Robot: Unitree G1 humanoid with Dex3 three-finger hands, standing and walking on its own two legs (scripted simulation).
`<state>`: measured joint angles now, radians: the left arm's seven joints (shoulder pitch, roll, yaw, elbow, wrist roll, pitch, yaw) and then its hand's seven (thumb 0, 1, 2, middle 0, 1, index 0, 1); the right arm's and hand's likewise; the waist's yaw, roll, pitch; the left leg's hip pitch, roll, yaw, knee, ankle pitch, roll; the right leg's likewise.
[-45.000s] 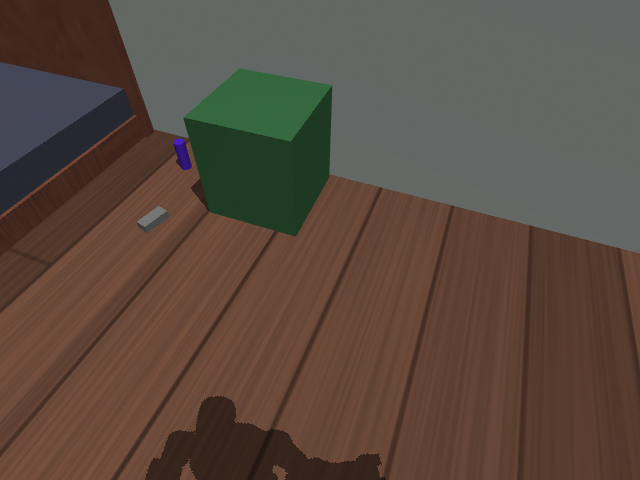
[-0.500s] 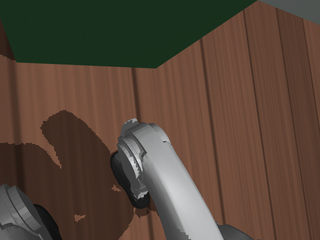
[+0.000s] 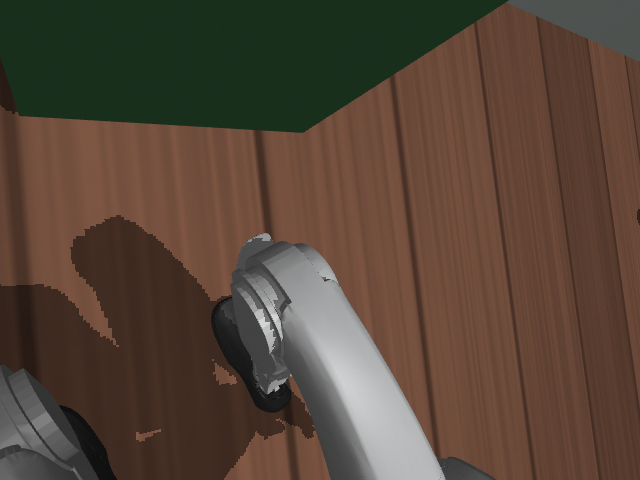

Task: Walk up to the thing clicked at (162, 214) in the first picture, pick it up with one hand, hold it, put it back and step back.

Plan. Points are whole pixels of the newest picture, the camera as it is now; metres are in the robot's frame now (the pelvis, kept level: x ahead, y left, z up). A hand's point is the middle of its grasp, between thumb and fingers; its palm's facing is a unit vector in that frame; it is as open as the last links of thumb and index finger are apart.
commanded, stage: open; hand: left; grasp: from above
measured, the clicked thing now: out of the picture +0.46 +0.33 -0.31
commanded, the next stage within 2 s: withdraw in 0.38 s
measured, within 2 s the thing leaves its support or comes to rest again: neither
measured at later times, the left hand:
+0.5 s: hand out of the picture +0.45 +0.32 -0.25, palm faces -0.06 -0.43 -0.90, open 13.4 cm
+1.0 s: hand out of the picture +0.47 +0.35 -0.11, palm faces -0.19 -0.27 -0.94, open 13.1 cm
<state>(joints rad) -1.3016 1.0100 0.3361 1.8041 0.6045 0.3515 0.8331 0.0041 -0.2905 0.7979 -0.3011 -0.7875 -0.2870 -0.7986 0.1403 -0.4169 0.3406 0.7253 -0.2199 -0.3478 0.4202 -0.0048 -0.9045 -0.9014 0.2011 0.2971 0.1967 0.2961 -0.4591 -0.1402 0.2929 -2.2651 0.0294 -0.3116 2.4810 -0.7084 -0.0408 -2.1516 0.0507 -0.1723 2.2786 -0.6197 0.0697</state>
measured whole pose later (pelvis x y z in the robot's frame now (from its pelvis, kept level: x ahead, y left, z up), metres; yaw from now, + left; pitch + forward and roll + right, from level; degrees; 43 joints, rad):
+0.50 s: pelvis +0.00 +0.00 +0.00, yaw +0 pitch +26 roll -15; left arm -1.29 1.01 0.32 1.79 0.57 0.36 0.82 0.00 -0.39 0.90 -0.20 -0.91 -0.19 -0.92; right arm 0.14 -0.42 0.35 0.71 -0.22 -0.36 0.42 0.00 -0.90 -0.90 0.20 0.30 0.20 0.30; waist -0.46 -0.14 0.30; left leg -2.26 0.03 -0.31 2.48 -0.71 -0.04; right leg -2.15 0.05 -0.17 2.28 -0.62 0.07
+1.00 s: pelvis +0.01 +0.00 +0.02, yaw +3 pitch +32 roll -11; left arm -1.08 0.72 0.09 1.44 0.80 0.42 0.46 0.00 -0.33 0.83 -0.24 -0.85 -0.25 -0.84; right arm 0.18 -0.36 0.15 0.77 -0.11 -0.26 0.35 0.00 -0.92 -0.90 0.20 0.30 0.20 0.30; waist -0.30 0.05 -0.05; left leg -2.27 0.04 -0.21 2.39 -0.71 -0.02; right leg -2.19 0.03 -0.10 2.25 -0.64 0.06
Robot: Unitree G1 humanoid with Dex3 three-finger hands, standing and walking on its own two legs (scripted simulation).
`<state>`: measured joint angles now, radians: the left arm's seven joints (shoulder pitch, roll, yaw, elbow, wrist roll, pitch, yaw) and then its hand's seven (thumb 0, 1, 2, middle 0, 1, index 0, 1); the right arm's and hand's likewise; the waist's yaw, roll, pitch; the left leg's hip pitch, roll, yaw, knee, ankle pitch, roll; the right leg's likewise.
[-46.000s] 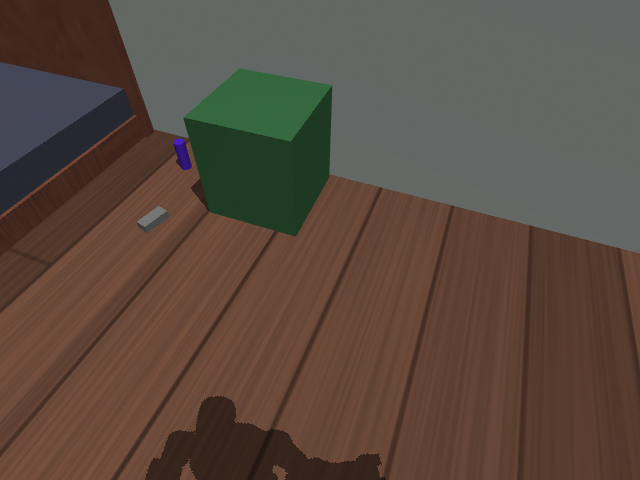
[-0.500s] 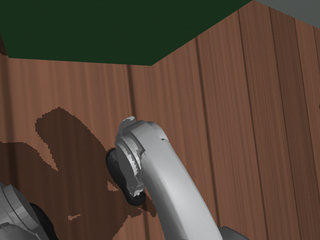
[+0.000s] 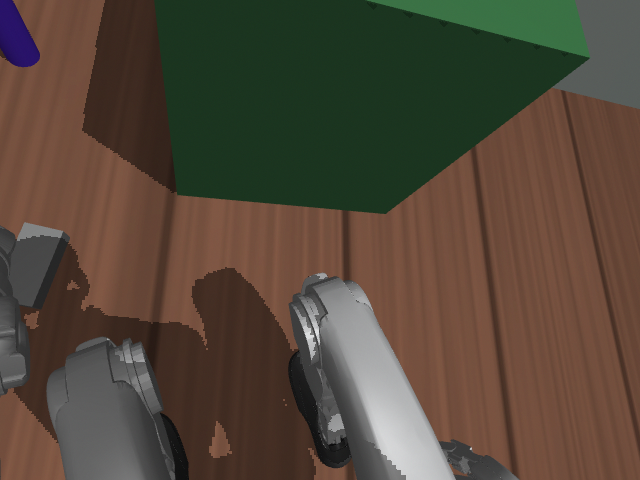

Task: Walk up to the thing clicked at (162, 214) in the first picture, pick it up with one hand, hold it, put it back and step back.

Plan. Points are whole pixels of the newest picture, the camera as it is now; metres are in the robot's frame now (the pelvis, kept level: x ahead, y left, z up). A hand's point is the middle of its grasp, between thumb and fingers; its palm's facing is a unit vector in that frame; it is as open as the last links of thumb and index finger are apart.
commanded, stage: withdraw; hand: left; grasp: from above
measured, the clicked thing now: (32, 266) +0.47 +0.31 -0.33
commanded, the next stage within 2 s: home in 0.42 s
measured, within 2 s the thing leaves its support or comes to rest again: neither
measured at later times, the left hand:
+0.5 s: hand out of the picture +0.45 +0.31 -0.21, palm faces -0.49 -0.10 -0.87, open 13.2 cm
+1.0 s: hand out of the picture +0.35 +0.29 -0.05, palm faces -0.36 -0.48 -0.80, open 9.2 cm
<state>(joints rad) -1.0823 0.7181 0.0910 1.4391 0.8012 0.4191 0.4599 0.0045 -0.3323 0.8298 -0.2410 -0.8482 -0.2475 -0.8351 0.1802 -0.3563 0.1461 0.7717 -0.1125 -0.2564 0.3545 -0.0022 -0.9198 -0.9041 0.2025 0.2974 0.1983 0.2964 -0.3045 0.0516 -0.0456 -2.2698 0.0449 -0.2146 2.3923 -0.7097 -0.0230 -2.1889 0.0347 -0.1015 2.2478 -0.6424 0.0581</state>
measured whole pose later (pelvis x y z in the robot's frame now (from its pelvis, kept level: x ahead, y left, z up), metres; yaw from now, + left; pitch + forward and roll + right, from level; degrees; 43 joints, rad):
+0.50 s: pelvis +0.00 +0.00 -0.02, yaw +3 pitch +31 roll -9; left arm -0.96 0.75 0.02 1.32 1.17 -0.16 0.27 0.00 -0.34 0.87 -0.20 -0.90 -0.21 -0.88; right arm 0.19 -0.31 0.12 0.71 -0.13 -0.08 0.14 0.00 -0.90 -0.90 0.21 0.30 0.20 0.30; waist -0.26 -0.03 0.05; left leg -2.33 0.00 -0.18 2.43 -0.66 -0.02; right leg -2.25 0.02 -0.06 2.33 -0.64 0.06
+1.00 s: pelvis +0.00 +0.00 +0.07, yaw +7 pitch +35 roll -6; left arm -0.47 0.51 -0.03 0.72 0.69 0.02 0.07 0.01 0.42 0.98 -0.25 -0.53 -0.24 -0.54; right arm 0.15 -0.29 -0.02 0.62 -0.02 0.02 0.09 0.00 -0.90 -0.90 0.21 0.30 0.20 0.30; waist -0.09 0.06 -0.20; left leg -2.06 0.03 -0.10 2.13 -0.68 -0.01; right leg -2.01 0.00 -0.02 2.06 -0.66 0.05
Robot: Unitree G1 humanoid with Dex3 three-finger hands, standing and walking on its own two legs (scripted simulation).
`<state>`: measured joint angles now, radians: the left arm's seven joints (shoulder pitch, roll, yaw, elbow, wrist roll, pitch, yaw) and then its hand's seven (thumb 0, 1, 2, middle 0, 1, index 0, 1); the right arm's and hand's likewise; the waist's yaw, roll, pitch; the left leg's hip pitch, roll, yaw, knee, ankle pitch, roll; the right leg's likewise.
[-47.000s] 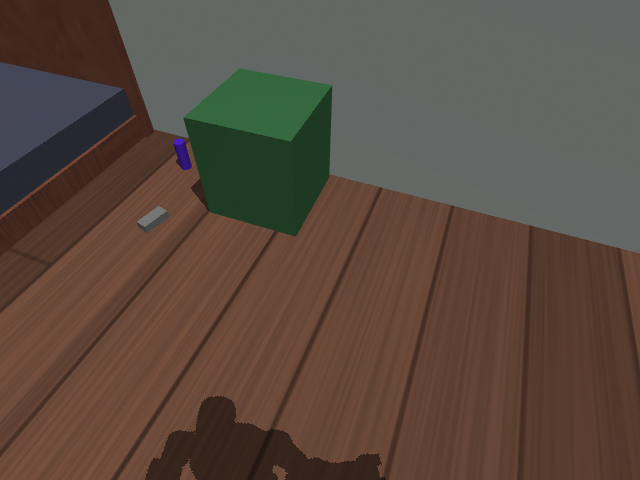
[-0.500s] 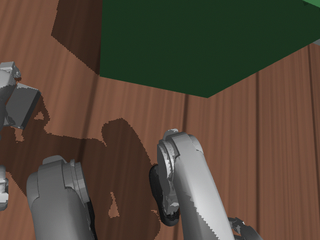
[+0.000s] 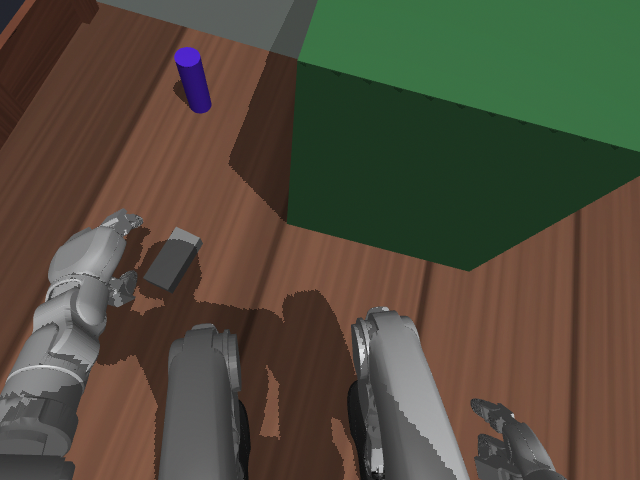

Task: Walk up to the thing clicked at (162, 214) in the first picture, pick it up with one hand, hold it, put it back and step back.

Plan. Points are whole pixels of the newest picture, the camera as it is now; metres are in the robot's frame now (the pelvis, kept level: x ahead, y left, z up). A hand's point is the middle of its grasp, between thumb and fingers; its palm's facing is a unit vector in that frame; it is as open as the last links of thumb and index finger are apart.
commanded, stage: home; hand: left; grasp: from above
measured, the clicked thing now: (174, 259) +0.50 +0.25 -0.40
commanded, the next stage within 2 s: none
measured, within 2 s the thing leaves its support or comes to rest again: neither
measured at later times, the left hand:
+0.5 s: hand (65, 361) +0.27 +0.19 +0.10, palm faces -0.02 -0.93 -0.36, open 7.4 cm
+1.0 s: hand out of the picture +0.23 +0.20 +0.26, palm faces +0.16 -0.96 -0.21, open 7.4 cm
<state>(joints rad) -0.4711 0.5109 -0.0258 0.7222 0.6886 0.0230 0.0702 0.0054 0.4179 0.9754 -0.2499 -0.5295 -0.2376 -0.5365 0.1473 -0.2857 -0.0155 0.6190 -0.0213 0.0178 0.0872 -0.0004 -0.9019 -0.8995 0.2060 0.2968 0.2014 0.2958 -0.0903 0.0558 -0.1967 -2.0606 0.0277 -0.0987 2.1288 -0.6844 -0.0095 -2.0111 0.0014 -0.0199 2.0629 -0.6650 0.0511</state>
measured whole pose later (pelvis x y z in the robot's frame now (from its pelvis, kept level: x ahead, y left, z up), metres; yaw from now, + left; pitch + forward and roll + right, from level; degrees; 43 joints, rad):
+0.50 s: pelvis +0.03 -0.01 +0.18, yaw +4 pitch +24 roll -3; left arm 0.14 0.29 0.01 0.16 0.08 0.29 0.08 0.01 0.90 0.90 -0.21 -0.31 -0.21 -0.30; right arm 0.14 -0.23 0.01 0.55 0.05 -0.09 -0.08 0.00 -0.91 -0.90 0.21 0.30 0.20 0.30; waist -0.06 0.04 -0.22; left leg -1.35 0.04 -0.07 1.52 -0.60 -0.03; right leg -1.31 -0.01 -0.04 1.48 -0.59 0.02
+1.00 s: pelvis +0.08 +0.01 +0.30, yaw +5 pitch +11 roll -3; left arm 0.52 0.22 0.04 -0.14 -0.07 0.46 0.04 0.01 0.91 0.89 -0.20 -0.30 -0.20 -0.29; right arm 0.32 -0.22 0.04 0.52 0.02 -0.20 -0.19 0.01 -0.90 -0.90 0.21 0.30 0.20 0.30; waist -0.06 0.06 -0.20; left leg -0.70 0.04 -0.05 1.01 -0.49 -0.01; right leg -0.65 -0.02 -0.04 0.93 -0.46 0.03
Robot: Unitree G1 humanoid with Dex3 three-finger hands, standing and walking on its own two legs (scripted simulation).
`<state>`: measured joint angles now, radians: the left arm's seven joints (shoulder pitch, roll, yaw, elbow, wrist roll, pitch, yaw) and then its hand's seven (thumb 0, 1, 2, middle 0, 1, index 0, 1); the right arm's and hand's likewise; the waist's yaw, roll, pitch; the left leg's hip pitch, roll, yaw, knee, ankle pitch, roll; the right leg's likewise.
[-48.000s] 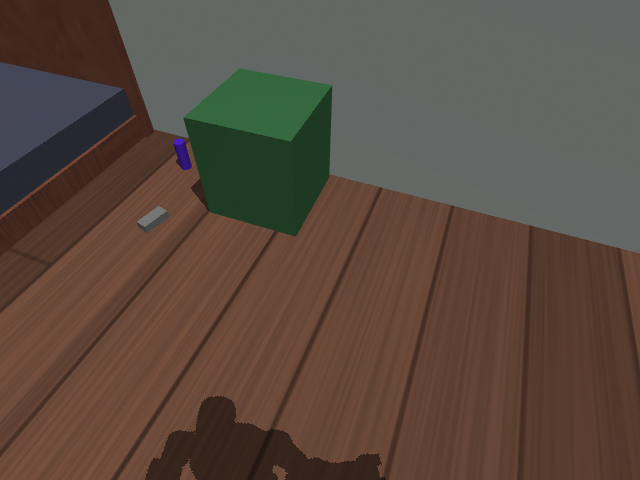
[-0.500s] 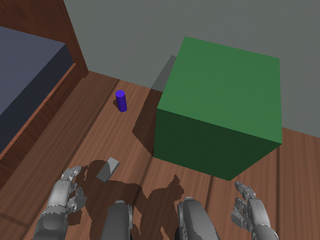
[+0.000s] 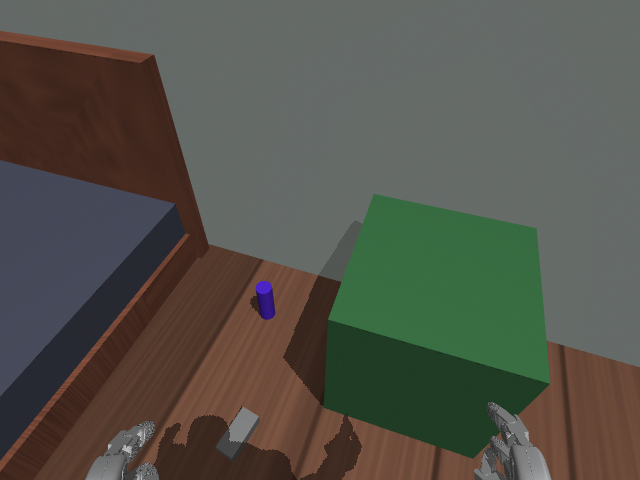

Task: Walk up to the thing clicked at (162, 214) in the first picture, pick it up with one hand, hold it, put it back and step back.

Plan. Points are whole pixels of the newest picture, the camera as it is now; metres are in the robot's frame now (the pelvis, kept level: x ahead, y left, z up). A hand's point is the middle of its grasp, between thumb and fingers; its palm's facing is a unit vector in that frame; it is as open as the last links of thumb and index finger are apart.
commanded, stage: home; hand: left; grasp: from above
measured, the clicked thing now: (238, 433) +0.44 +0.21 -0.70
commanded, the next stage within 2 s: stand in 1.92 s
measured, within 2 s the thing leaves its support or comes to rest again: neither
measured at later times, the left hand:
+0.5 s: hand out of the picture +0.16 +0.17 -0.05, palm faces +0.05 -0.98 -0.20, open 7.4 cm
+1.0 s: hand out of the picture +0.16 +0.17 -0.05, palm faces +0.05 -0.98 -0.20, open 7.4 cm
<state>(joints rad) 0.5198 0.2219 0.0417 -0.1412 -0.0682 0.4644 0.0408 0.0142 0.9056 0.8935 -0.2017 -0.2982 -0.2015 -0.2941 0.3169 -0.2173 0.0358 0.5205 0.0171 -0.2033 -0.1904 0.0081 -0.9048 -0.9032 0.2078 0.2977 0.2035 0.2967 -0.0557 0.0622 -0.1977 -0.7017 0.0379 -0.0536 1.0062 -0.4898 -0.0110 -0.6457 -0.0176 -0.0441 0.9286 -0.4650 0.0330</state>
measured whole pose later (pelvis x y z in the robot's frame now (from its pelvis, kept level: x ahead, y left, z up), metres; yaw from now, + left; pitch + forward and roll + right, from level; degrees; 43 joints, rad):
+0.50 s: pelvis -0.01 -0.01 +0.00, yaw +0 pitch +9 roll -2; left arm 0.49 0.22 0.03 -0.11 -0.06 0.45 0.02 0.02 0.90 0.89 -0.20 -0.30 -0.20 -0.29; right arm 0.30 -0.22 0.03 0.54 0.01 -0.24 -0.19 0.01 -0.90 -0.90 0.21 0.30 0.20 0.30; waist -0.04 0.05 -0.16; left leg -0.68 0.04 -0.06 1.00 -0.48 -0.02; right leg -0.63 -0.02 -0.04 0.94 -0.47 0.03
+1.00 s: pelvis -0.01 -0.01 +0.00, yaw +0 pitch +10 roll -2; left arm 0.49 0.22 0.03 -0.12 -0.06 0.46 0.02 0.02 0.91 0.89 -0.20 -0.30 -0.20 -0.29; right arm 0.29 -0.22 0.03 0.54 0.01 -0.25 -0.19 0.01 -0.90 -0.90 0.21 0.30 0.20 0.30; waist -0.04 0.05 -0.16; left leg -0.69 0.04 -0.06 1.00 -0.48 -0.02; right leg -0.64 -0.02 -0.04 0.94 -0.46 0.02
